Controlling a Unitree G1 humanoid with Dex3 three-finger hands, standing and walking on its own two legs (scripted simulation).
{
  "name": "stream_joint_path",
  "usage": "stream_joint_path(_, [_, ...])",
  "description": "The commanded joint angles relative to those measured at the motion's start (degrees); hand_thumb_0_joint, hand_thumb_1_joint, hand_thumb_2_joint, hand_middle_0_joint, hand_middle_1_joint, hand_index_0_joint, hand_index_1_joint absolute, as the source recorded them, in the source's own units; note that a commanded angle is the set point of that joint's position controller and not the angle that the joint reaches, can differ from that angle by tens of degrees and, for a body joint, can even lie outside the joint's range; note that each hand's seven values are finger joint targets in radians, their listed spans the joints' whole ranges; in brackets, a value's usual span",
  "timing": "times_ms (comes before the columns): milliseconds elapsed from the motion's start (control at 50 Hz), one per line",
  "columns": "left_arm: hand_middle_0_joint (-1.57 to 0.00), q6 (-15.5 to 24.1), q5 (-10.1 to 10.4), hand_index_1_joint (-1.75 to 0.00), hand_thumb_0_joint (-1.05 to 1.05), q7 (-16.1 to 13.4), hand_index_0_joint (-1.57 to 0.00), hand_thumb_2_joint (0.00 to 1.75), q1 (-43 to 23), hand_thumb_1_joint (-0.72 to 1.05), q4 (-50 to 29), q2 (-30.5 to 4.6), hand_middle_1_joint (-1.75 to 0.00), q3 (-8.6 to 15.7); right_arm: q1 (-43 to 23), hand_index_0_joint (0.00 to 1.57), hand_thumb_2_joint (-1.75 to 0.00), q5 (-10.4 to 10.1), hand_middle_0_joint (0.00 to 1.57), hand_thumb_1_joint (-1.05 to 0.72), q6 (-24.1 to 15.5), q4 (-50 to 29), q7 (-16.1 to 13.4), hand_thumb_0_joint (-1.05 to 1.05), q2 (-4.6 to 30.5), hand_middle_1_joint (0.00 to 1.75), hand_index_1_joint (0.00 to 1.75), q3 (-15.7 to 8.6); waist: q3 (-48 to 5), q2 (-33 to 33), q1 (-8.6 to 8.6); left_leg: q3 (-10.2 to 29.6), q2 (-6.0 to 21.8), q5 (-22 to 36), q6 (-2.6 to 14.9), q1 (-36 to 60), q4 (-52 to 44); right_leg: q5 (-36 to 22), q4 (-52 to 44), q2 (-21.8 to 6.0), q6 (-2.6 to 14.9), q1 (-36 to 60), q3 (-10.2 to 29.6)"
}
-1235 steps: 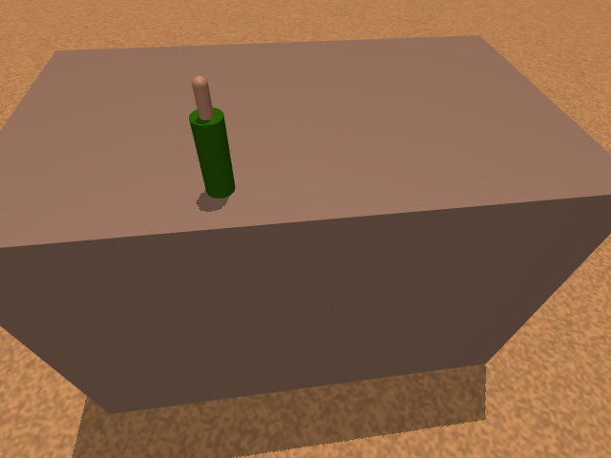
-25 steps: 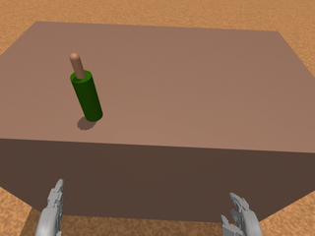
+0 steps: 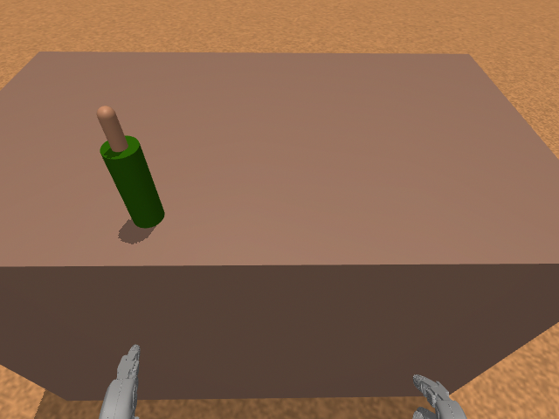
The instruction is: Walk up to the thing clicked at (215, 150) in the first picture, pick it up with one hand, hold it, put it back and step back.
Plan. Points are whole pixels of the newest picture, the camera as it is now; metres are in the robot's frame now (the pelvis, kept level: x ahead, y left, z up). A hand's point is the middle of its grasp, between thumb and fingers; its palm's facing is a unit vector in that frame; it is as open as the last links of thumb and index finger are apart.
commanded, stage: home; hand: left
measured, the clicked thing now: (129, 170) +0.44 +0.22 +0.14
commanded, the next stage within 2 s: stand in 1.76 s
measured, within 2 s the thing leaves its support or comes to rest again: neither
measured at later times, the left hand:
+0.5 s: hand out of the picture +0.02 +0.27 -0.14, palm faces -0.04 -0.91 -0.41, open 17.7 cm
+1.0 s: hand out of the picture +0.01 +0.26 -0.14, palm faces -0.03 -0.93 -0.36, open 17.6 cm
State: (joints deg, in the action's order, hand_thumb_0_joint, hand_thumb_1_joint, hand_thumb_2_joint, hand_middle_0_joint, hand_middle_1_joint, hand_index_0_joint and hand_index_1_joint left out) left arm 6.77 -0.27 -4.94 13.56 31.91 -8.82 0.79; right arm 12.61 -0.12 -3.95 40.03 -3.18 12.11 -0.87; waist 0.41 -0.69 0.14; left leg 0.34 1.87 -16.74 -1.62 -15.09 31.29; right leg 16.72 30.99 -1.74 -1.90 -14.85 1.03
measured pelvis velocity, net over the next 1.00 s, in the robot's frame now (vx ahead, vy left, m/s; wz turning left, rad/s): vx -0.04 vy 0.00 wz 0.03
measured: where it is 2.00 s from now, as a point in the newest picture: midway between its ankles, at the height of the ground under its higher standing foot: outside the picture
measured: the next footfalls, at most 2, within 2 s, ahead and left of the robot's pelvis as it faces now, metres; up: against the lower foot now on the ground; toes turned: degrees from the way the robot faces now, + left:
none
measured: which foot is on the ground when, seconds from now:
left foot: down 0.00-1.00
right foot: down 0.00-1.00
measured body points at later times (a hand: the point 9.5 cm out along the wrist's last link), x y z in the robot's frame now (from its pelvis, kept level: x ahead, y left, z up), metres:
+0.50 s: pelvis -0.03 +0.00 +0.01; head -0.04 +0.00 +0.46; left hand +0.03 +0.32 -0.11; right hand +0.06 -0.30 -0.12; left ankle +0.00 +0.14 -0.73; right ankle +0.00 -0.14 -0.73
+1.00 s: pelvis -0.04 +0.00 +0.01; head -0.04 +0.00 +0.46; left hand +0.01 +0.31 -0.12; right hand +0.03 -0.30 -0.12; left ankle +0.00 +0.14 -0.73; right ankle +0.00 -0.14 -0.73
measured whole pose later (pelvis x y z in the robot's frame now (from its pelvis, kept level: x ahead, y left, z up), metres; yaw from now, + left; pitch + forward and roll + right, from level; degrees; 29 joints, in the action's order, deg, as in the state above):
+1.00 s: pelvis -0.04 +0.00 +0.01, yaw +1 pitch -3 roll +0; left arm 0.9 -1.1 0.2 10.2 63.9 -21.1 -1.7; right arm 9.8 0.7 0.2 62.9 1.0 20.5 0.5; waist 2.0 -0.4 -0.3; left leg 1.5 0.9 -9.3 -1.3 -9.9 22.4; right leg 10.0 22.5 -2.6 -2.1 -9.2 -0.2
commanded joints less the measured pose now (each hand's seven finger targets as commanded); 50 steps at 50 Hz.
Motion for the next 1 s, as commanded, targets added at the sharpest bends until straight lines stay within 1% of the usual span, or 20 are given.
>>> stream_joint_path(0, [-0.05,2.12,0.43,-0.04,0.0,-0.61,-0.05,0.03,-2.62,-0.6,-7.73,-8.01,-0.04,4.25,-4.7,0.2,-0.9,-0.14,0.2,-0.9,-2.03,-8.75,-0.15,0.0,7.18,0.3,0.3,-2.12,-5.03,2.83,-0.8,-3.58,-2.09,12.45,1.36,1.6,-4.11,-12.91,-4.74,1.77,1.4,1.82,-3.59])
stream_joint_path(40, [-0.05,2.31,0.61,-0.04,0.0,-0.72,-0.05,0.03,-5.61,-0.59,-9.79,-8.07,-0.04,3.88,-5.24,0.2,-0.9,-0.19,0.2,-0.9,-1.77,-8.71,-0.19,0.0,6.88,0.3,0.3,-1.84,-4.75,0.71,-0.71,-3.86,-2.22,10.63,1.25,1.61,-4.56,-11.25,-5.13,1.69,1.64,1.85,-3.28])
stream_joint_path(60, [-0.04,-0.07,-2.69,-0.04,0.0,0.81,-0.05,0.03,0.06,-0.6,1.7,-20.91,-0.04,5.27,-1.55,0.2,-0.9,3.33,0.2,-0.9,0.0,-2.59,1.13,0.0,16.11,0.3,0.3,-4.53,-7.69,-1.1,0.7,1.5,3.16,17.74,2.25,4.25,-0.84,-21.64,-2.16,-4.67,4.07,3.36,2.09])
stream_joint_path(120, [-0.04,-1.73,-2.25,-0.04,0.0,2.01,-0.04,0.02,-0.34,-0.61,3.1,-18.93,-0.04,4.26,-3.08,0.2,-0.9,2.59,0.2,-0.9,1.21,-1.78,2.32,0.0,14.85,0.3,0.3,-4.02,-9.47,-1.46,0.05,2.16,3.23,17.16,3.09,4.63,-1.6,-19.55,-1.7,-4.98,4.53,4.61,1.84])
stream_joint_path(160, [-0.04,-2.12,-1.56,-0.04,0.0,2.74,-0.04,0.01,-2.59,-0.61,5.24,-18.29,-0.04,2.73,-3.26,0.2,-0.9,1.76,0.2,-0.9,1.2,0.01,2.94,0.0,15.39,0.3,0.3,-3.41,-5.73,-0.5,0.24,3.02,3.44,13.95,3.0,3.64,-4.24,-13.19,-3.27,-3.89,3.96,1.92,0.86])
stream_joint_path(220, [-0.04,-2.48,-1.63,-0.04,0.0,3.2,-0.05,0.02,-4.19,-0.61,9.41,-19.67,-0.04,1.71,-4.66,0.2,-0.9,1.65,0.2,-0.9,1.73,3.09,3.49,0.0,15.66,0.3,0.3,-2.84,-2.26,1.2,0.5,3.83,3.35,9.82,3.03,2.68,-6.03,-9.24,-5.93,-4.33,3.71,0.31,1.57])
stream_joint_path(360, [-0.05,-3.57,-1.23,-0.04,0.0,3.86,-0.05,0.03,-4.82,-0.6,17.42,-22.79,-0.04,0.62,-5.99,0.2,-0.9,1.43,0.2,-0.9,2.27,9.91,3.82,0.0,18.4,0.3,0.3,-2.11,-2.11,-0.28,0.04,5.16,3.76,9.67,3.26,5.64,-9.34,-7.39,-8.87,-4.6,3.72,2.26,2.78])
stream_joint_path(460, [-0.05,-4.25,-1.19,-0.04,0.0,3.95,-0.05,0.03,-5.46,-0.59,22.04,-24.98,-0.04,0.14,-6.11,0.2,-0.9,1.26,0.2,-0.9,2.91,13.99,4.04,0.0,19.84,0.3,0.3,-1.63,1.16,1.01,-0.09,6.23,3.49,1.05,3.01,3.18,-12.96,1.65,-12.34,-4.5,3.49,2.01,3.2])
stream_joint_path(480, [-0.04,-4.34,-1.09,-0.04,0.0,4.1,-0.05,0.02,-5.11,-0.6,22.77,-25.3,-0.04,0.0,-5.92,0.2,-0.9,1.2,0.2,-0.9,3.02,14.74,4.14,0.0,19.71,0.3,0.3,-1.42,1.97,1.96,-0.29,6.17,3.29,0.2,3.01,3.4,-13.19,3.91,-13.35,-4.7,3.51,1.09,3.72])
stream_joint_path(540, [-0.05,-4.41,-0.91,-0.04,0.0,4.18,-0.05,0.03,-4.76,-0.59,24.47,-25.73,-0.04,-0.15,-5.62,0.2,-0.9,1.25,0.2,-0.9,3.0,16.33,4.2,0.0,20.51,0.3,0.3,-1.45,1.16,1.1,-0.42,6.42,3.42,0.33,3.17,3.52,-13.59,3.71,-13.91,-4.83,3.44,2.2,3.98])
stream_joint_path(560, [-0.04,-4.51,-1.09,-0.04,0.0,4.14,-0.04,0.02,-4.48,-0.61,25.09,-26.08,-0.04,-0.19,-5.4,0.2,-0.9,1.27,0.2,-0.9,3.18,16.84,4.24,0.0,20.39,0.3,0.3,-1.41,2.89,1.83,-0.33,6.5,3.04,-1.72,3.03,2.77,-13.96,6.76,-14.94,-4.68,3.29,0.57,4.13])
stream_joint_path(580, [-0.05,-4.55,-0.93,-0.04,0.0,4.2,-0.05,0.04,-4.7,-0.58,25.35,-26.41,-0.04,-0.08,-5.07,0.2,-0.9,1.26,0.2,-0.9,3.09,17.09,4.17,0.0,20.86,0.3,0.3,-1.58,1.24,1.01,-0.11,6.18,3.28,-0.8,3.14,4.34,-13.65,5.3,-14.63,-4.89,3.5,1.36,4.51])
stream_joint_path(600, [-0.05,-4.68,-0.97,-0.04,0.0,4.19,-0.05,0.03,-4.6,-0.58,25.86,-26.37,-0.04,-0.2,-5.18,0.2,-0.9,1.19,0.2,-0.9,3.12,17.49,4.25,0.0,20.58,0.3,0.3,-1.43,2.79,1.55,-0.24,6.69,3.2,-2.46,2.95,3.3,-14.28,7.63,-15.02,-4.58,3.35,0.12,4.21])
stream_joint_path(620, [-0.05,-4.61,-0.88,-0.04,0.0,4.23,-0.05,0.04,-4.52,-0.58,26.05,-26.13,-0.05,-0.21,-5.05,0.2,-0.9,1.25,0.2,-0.9,3.04,17.64,4.22,0.0,20.97,0.3,0.3,-1.49,1.33,0.16,-0.29,6.39,3.38,-1.26,3.22,4.14,-13.83,5.05,-14.76,-4.88,3.47,1.46,4.44])
stream_joint_path(700, [-0.05,-4.81,-0.77,-0.04,0.0,4.34,-0.05,0.03,-4.1,-0.58,27.18,-26.04,-0.04,0.03,-4.82,0.2,-0.9,1.27,0.2,-0.9,3.0,18.47,4.04,0.0,20.82,0.3,0.3,-1.41,2.39,-0.53,-0.56,7.14,3.57,-4.13,3.2,1.81,-15.37,5.53,-14.13,-4.37,3.42,2.08,4.27])
stream_joint_path(760, [-0.05,-4.61,-0.54,-0.04,0.0,4.37,-0.05,0.04,-4.49,-0.58,27.67,-25.73,-0.05,0.18,-5.1,0.2,-0.9,1.25,0.2,-0.9,2.71,18.53,3.87,0.0,20.45,0.3,0.3,-1.2,-0.21,-0.6,-0.64,6.8,3.85,1.03,3.31,2.33,-14.88,-1.44,-13.08,-4.93,3.36,5.25,4.28])
stream_joint_path(820, [-0.05,-4.78,-0.53,-0.04,0.0,4.32,-0.05,0.03,-4.65,-0.59,28.36,-25.25,-0.04,0.21,-5.11,0.2,-0.9,1.09,0.2,-0.9,2.79,19.04,3.65,0.0,20.61,0.3,0.3,-1.13,0.88,-0.99,-0.6,7.04,3.95,0.56,3.27,2.39,-15.19,-1.71,-13.0,-4.67,3.14,4.84,3.72])
stream_joint_path(860, [-0.05,-4.79,-0.54,-0.04,0.0,4.29,-0.05,0.03,-5.14,-0.59,28.51,-25.25,-0.04,0.16,-5.22,0.2,-0.9,0.93,0.2,-0.9,2.77,19.16,3.59,0.0,20.24,0.3,0.3,-1.07,0.6,0.82,-0.49,6.66,3.89,3.35,3.16,3.58,-14.49,-1.94,-13.68,-5.01,3.25,4.53,3.94])
stream_joint_path(940, [-0.04,-4.87,-0.44,-0.04,0.0,4.32,-0.05,0.02,-5.36,-0.6,28.87,-24.84,-0.04,0.2,-4.76,0.2,-0.9,0.79,0.2,-0.9,2.82,19.55,3.5,0.0,20.77,0.3,0.3,-0.99,0.85,-0.23,-0.15,6.47,3.96,3.1,3.14,4.05,-14.47,-3.01,-13.77,-5.07,3.09,4.79,3.83])
stream_joint_path(980, [-0.05,-5.04,-0.53,-0.04,0.0,4.31,-0.05,0.03,-5.66,-0.59,29.14,-24.92,-0.04,0.33,-5.33,0.2,-0.9,0.8,0.2,-0.9,3.04,19.67,3.4,0.0,20.62,0.3,0.3,-0.88,2.59,0.04,-0.28,6.79,3.81,0.65,3.02,3.26,-15.32,-0.62,-14.19,-4.7,3.07,3.25,3.53])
